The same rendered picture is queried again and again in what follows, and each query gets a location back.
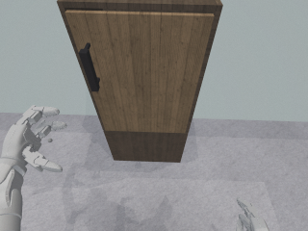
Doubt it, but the handle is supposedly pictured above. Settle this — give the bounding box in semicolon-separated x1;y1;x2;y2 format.
79;42;100;92

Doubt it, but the cupboard door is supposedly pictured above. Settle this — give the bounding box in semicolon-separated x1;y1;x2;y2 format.
65;10;215;134

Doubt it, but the robot left forearm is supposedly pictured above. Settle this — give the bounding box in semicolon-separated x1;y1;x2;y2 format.
0;157;27;231

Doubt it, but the robot right hand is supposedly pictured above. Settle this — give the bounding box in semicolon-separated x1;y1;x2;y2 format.
234;197;270;231

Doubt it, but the robot left hand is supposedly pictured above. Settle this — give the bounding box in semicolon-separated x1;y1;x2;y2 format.
1;105;67;172

